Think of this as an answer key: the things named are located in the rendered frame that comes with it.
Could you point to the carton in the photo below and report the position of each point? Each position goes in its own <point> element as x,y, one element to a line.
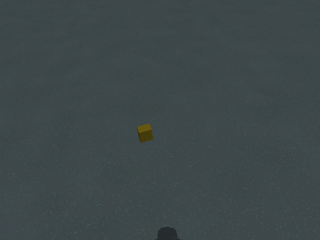
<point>145,133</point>

